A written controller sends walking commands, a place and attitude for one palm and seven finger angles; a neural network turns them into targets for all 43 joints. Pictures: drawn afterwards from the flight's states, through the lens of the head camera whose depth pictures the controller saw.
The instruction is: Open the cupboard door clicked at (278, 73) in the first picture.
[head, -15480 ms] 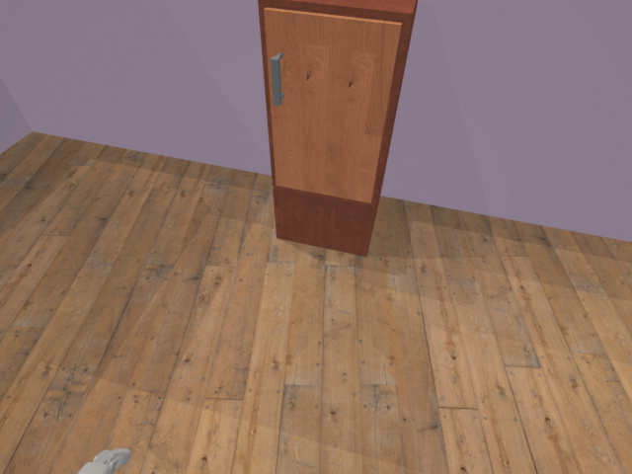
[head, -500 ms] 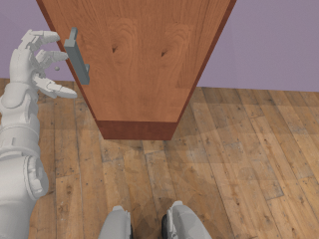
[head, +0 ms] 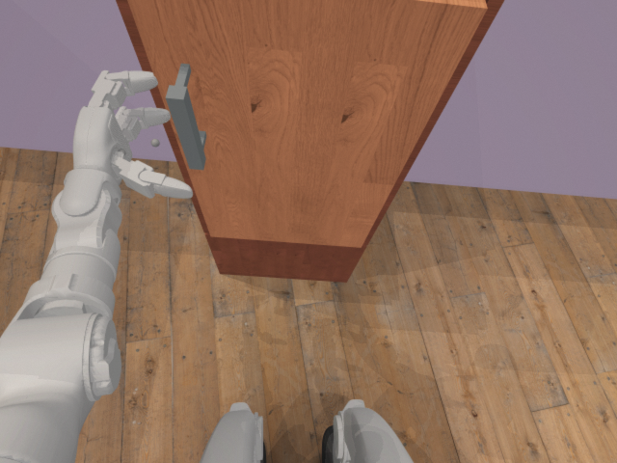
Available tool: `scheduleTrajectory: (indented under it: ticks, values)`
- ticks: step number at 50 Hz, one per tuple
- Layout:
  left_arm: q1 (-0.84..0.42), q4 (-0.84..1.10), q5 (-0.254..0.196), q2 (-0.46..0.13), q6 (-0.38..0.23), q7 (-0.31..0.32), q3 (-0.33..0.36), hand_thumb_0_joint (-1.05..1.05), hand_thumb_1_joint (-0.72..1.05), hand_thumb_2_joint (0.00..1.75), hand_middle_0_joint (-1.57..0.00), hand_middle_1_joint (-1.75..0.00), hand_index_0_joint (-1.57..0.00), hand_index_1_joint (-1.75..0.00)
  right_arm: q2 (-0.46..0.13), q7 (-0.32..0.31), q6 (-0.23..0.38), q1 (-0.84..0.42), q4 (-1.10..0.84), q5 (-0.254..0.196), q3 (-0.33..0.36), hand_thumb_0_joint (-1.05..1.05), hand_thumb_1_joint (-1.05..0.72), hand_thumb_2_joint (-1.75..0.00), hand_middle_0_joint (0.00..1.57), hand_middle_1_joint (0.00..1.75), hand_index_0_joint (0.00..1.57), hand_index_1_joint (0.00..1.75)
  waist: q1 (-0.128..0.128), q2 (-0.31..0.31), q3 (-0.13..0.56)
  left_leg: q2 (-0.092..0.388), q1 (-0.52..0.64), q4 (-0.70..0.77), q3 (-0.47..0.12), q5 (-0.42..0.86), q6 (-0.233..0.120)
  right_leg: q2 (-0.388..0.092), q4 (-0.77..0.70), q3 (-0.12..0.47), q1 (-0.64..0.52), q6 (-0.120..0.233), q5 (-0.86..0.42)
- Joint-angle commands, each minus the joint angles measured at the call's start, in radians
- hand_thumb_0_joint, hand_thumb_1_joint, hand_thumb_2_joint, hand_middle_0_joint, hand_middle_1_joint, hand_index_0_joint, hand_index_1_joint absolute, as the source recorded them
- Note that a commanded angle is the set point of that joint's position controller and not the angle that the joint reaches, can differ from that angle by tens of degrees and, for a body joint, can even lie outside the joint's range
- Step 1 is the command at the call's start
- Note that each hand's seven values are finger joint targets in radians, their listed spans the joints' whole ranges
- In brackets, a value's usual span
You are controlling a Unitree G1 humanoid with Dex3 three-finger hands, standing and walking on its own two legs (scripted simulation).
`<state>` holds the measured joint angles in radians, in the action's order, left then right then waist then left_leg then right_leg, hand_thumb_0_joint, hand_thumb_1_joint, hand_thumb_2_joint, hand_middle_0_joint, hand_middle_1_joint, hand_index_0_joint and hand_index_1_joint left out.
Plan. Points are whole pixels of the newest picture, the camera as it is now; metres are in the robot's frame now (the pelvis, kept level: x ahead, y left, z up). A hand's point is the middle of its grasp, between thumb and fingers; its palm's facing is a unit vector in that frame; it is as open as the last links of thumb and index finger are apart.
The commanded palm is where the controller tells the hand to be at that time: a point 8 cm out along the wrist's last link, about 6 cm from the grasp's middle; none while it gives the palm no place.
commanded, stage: slide the fingers in behind the handle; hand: left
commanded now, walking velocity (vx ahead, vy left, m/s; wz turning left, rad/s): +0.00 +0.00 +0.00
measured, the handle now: (191, 120) +0.54 +0.15 +0.06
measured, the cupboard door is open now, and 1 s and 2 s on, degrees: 0 0 0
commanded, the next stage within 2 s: move the hooked fingers beside the handle in 0.74 s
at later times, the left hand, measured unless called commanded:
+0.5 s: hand (164, 148) +0.49 +0.17 +0.06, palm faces +0.02 -1.00 -0.02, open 15.4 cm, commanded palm +0.47 +0.15 +0.06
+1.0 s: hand (167, 151) +0.48 +0.17 +0.06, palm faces +0.02 -1.00 -0.02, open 15.7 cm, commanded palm +0.47 +0.16 +0.06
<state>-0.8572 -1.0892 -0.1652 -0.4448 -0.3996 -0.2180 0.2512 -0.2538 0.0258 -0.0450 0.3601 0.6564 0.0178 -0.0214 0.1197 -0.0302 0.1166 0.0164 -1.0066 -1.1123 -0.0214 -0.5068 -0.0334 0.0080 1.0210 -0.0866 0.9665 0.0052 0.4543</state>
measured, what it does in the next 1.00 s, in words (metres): stands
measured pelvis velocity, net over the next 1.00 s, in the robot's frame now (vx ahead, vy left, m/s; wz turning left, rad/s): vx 0.00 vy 0.00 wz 0.03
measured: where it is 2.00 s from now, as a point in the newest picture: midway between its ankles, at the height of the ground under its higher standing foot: outside the picture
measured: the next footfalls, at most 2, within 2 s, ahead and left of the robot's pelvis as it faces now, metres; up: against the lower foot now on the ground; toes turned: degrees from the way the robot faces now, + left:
none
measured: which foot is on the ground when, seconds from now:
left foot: down 0.00-1.00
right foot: down 0.00-1.00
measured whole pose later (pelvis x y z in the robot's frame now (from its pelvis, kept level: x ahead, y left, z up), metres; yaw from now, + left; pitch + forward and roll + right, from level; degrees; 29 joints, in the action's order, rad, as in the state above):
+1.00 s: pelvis +0.00 +0.00 +0.00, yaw +2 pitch +22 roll -4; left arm -0.84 -1.08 -0.17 -0.36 -0.43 -0.12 0.16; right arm -0.25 0.04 -0.02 0.33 0.69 0.02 0.00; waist 0.09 -0.03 0.12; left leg 0.00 -0.99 -1.11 -0.05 -0.50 -0.03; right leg -0.01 1.02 -0.11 0.94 0.01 0.47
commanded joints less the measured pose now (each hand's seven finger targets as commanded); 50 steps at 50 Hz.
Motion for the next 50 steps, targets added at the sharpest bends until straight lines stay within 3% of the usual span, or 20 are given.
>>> scheduleTrajectory:
  ticks: [1,2,3,5,8,13,15,18,21,24,26,27,30,31,32,35,37,41,47,50]
  values:
    - [-0.53,0.253,0.036,0.065,-0.085,-0.07,-0.141,0.0,-0.5,0.3,-0.3,-1.2,-0.3,-1.2,-0.178,-0.01,0.02,0.165,-0.034,0.001,0.064,0.0,-0.9,-0.9,0.2,0.3,0.2,0.3,0.118,-0.16,0.457,0.023,0.558,0.124,-0.097,0.52,0.036,0.043,-0.091,0.008,-0.006,0.034,-0.27]
    - [-0.534,0.27,0.037,0.08,-0.088,-0.068,-0.153,0.0,-0.5,0.3,-0.3,-1.2,-0.3,-1.2,-0.176,-0.006,0.02,0.163,-0.031,0.002,0.067,0.0,-0.9,-0.9,0.2,0.3,0.2,0.3,0.112,-0.189,0.492,0.021,0.586,0.122,-0.097,0.54,0.041,0.042,-0.093,0.011,-0.005,0.033,-0.276]
    - [-0.507,0.255,0.041,0.066,-0.089,-0.061,-0.138,0.0,-0.5,0.3,-0.3,-1.2,-0.3,-1.2,-0.18,-0.006,0.018,0.167,-0.027,0.003,0.07,0.0,-0.9,-0.9,0.2,0.3,0.2,0.3,0.106,-0.165,0.499,0.025,0.594,0.121,-0.103,0.554,0.045,0.043,-0.09,0.007,-0.005,0.034,-0.279]
    - [-0.524,0.249,0.04,0.105,-0.089,-0.054,-0.169,0.0,-0.5,0.3,-0.3,-1.2,-0.3,-1.2,-0.175,-0.005,0.019,0.16,-0.024,0.004,0.069,0.0,-0.9,-0.9,0.2,0.3,0.2,0.3,0.122,-0.144,0.472,0.021,0.563,0.121,-0.096,0.509,0.038,0.042,-0.095,0.007,-0.006,0.031,-0.273]
    - [-0.518,0.26,0.041,0.143,-0.094,-0.05,-0.197,0.0,-0.5,0.3,-0.3,-1.2,-0.3,-1.2,-0.172,0.001,0.022,0.159,-0.02,0.005,0.072,0.0,-0.9,-0.9,0.2,0.3,0.2,0.3,0.116,-0.174,0.485,0.02,0.596,0.119,-0.101,0.55,0.044,0.042,-0.093,0.006,0.004,0.034,-0.281]
    - [-0.519,0.269,0.042,0.178,-0.099,-0.041,-0.227,0.0,-0.5,0.3,-0.3,-1.2,-0.3,-1.2,-0.169,0.004,0.024,0.153,-0.016,0.004,0.074,0.0,-0.9,-0.9,0.2,0.3,0.2,0.3,0.125,-0.143,0.474,0.021,0.591,0.123,-0.107,0.549,0.043,0.042,-0.093,0.0,-0.003,0.033,-0.285]
    - [-0.524,0.275,0.044,0.226,-0.098,-0.036,-0.262,0.0,-0.5,0.3,-0.3,-1.2,-0.3,-1.2,-0.164,0.007,0.028,0.145,-0.018,0.004,0.073,0.0,-0.9,-0.9,0.2,0.3,0.2,0.3,0.132,-0.147,0.468,0.017,0.583,0.125,-0.1,0.512,0.036,0.04,-0.098,0.002,-0.002,0.033,-0.278]
    - [-0.519,0.3,0.049,0.227,-0.107,-0.026,-0.27,0.0,-0.5,0.3,-0.3,-1.2,-0.3,-1.2,-0.165,0.01,0.029,0.145,-0.016,0.006,0.078,0.0,-0.9,-0.9,0.2,0.3,0.2,0.3,0.12,-0.183,0.49,0.022,0.626,0.124,-0.115,0.569,0.051,0.04,-0.086,-0.002,0.015,0.036,-0.277]
    - [-0.545,0.294,0.055,0.25,-0.108,-0.015,-0.29,0.0,-0.5,0.3,-0.3,-1.2,-0.3,-1.2,-0.164,0.011,0.032,0.149,-0.01,0.008,0.079,0.0,-0.9,-0.9,0.2,0.3,0.2,0.3,0.139,-0.152,0.464,0.022,0.616,0.123,-0.122,0.556,0.044,0.04,-0.088,-0.004,0.025,0.034,-0.273]
    - [-0.543,0.291,0.063,0.232,-0.111,-0.008,-0.278,0.0,-0.5,0.3,-0.3,-1.2,-0.3,-1.2,-0.166,0.01,0.032,0.145,-0.005,0.008,0.081,0.0,-0.9,-0.9,0.2,0.3,0.2,0.3,0.126,-0.161,0.483,0.02,0.616,0.124,-0.12,0.55,0.05,0.038,-0.084,-0.003,0.019,0.036,-0.273]
    - [-0.556,0.308,0.061,0.269,-0.113,-0.007,-0.309,0.0,-0.5,0.3,-0.3,-1.2,-0.3,-1.2,-0.162,0.011,0.035,0.143,-0.008,0.009,0.08,0.0,-0.9,-0.9,0.2,0.3,0.2,0.3,0.138,-0.177,0.471,0.023,0.635,0.126,-0.13,0.579,0.052,0.037,-0.083,-0.005,0.034,0.036,-0.272]
    - [-0.552,0.326,0.062,0.264,-0.117,-0.006,-0.304,0.0,-0.5,0.3,-0.3,-1.2,-0.3,-1.2,-0.162,0.013,0.035,0.143,-0.006,0.01,0.082,0.0,-0.9,-0.9,0.2,0.3,0.2,0.3,0.125,-0.177,0.509,0.022,0.647,0.122,-0.129,0.584,0.053,0.038,-0.081,-0.004,0.026,0.034,-0.276]
    - [-0.53,0.317,0.064,0.282,-0.114,0.0,-0.317,0.0,-0.5,0.3,-0.3,-1.2,-0.3,-1.2,-0.161,0.015,0.034,0.137,-0.007,0.01,0.084,0.0,-0.9,-0.9,0.2,0.3,0.2,0.3,0.126,-0.161,0.494,0.024,0.645,0.126,-0.132,0.581,0.056,0.038,-0.083,-0.007,0.026,0.035,-0.274]
    - [-0.543,0.328,0.062,0.31,-0.113,-0.001,-0.344,0.0,-0.5,0.3,-0.3,-1.2,-0.3,-1.2,-0.158,0.015,0.037,0.139,-0.01,0.01,0.082,0.0,-0.9,-0.9,0.2,0.3,0.2,0.3,0.141,-0.166,0.494,0.026,0.655,0.124,-0.141,0.597,0.051,0.037,-0.079,-0.007,0.038,0.032,-0.275]
    - [-0.539,0.32,0.063,0.301,-0.111,0.001,-0.336,0.0,-0.5,0.3,-0.3,-1.2,-0.3,-1.2,-0.16,0.015,0.036,0.136,-0.005,0.008,0.083,0.0,-0.9,-0.9,0.2,0.3,0.2,0.3,0.132,-0.159,0.48,0.027,0.649,0.13,-0.143,0.583,0.057,0.037,-0.082,-0.008,0.039,0.032,-0.266]
    - [-0.557,0.295,0.065,0.279,-0.108,0.008,-0.316,0.0,-0.5,0.3,-0.3,-1.2,-0.3,-1.2,-0.162,0.012,0.036,0.135,-0.003,0.007,0.081,0.0,-0.9,-0.9,0.2,0.3,0.2,0.3,0.138,-0.115,0.473,0.011,0.586,0.125,-0.115,0.493,0.037,0.036,-0.091,-0.002,0.004,0.034,-0.272]
    - [-0.591,0.315,0.075,0.259,-0.117,0.01,-0.31,0.0,-0.5,0.3,-0.3,-1.2,-0.3,-1.2,-0.162,0.01,0.04,0.137,0.004,0.009,0.082,0.0,-0.9,-0.9,0.2,0.3,0.2,0.3,0.139,-0.153,0.489,0.013,0.608,0.121,-0.121,0.523,0.041,0.035,-0.083,0.0,0.02,0.034,-0.274]
    - [-0.558,0.313,0.077,0.223,-0.124,0.001,-0.283,0.0,-0.5,0.3,-0.3,-1.2,-0.3,-1.2,-0.162,0.01,0.042,0.141,-0.002,0.009,0.08,0.0,-0.9,-0.9,0.2,0.3,0.2,0.3,0.126,-0.16,0.509,0.007,0.603,0.116,-0.109,0.542,0.038,0.037,-0.085,0.004,-0.01,0.038,-0.294]
    - [-0.547,0.292,0.063,0.189,-0.118,-0.019,-0.253,0.0,-0.5,0.3,-0.3,-1.2,-0.3,-1.2,-0.163,0.005,0.041,0.129,-0.006,0.002,0.075,0.0,-0.9,-0.9,0.2,0.3,0.2,0.3,0.119,-0.151,0.493,0.002,0.57,0.116,-0.092,0.508,0.03,0.038,-0.092,0.011,-0.034,0.037,-0.303]
    - [-0.531,0.266,0.057,0.142,-0.114,-0.028,-0.214,0.0,-0.5,0.3,-0.3,-1.2,-0.3,-1.2,-0.168,0.001,0.039,0.132,-0.009,-0.001,0.072,0.0,-0.9,-0.9,0.2,0.3,0.2,0.3,0.111,-0.121,0.472,0.0,0.538,0.125,-0.088,0.465,0.027,0.038,-0.097,0.014,-0.055,0.038,-0.291]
